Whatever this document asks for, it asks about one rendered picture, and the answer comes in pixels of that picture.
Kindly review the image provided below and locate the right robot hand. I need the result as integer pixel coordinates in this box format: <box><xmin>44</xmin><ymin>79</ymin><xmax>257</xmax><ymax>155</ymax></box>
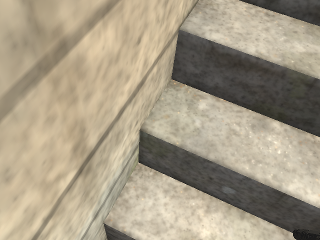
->
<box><xmin>293</xmin><ymin>229</ymin><xmax>320</xmax><ymax>240</ymax></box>

